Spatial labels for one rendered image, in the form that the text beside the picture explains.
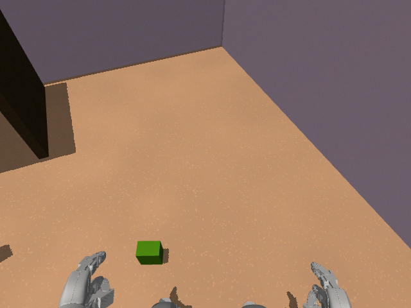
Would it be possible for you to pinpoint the left robot hand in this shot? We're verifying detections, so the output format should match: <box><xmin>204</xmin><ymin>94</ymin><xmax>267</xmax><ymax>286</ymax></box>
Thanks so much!
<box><xmin>58</xmin><ymin>251</ymin><xmax>114</xmax><ymax>308</ymax></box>

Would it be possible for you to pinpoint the carton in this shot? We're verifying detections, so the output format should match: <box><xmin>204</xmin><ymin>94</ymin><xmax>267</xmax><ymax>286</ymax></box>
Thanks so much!
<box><xmin>136</xmin><ymin>241</ymin><xmax>164</xmax><ymax>265</ymax></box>

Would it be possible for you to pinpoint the right robot hand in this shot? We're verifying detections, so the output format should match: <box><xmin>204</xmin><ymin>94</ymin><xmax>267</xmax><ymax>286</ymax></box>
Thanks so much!
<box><xmin>303</xmin><ymin>262</ymin><xmax>352</xmax><ymax>308</ymax></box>

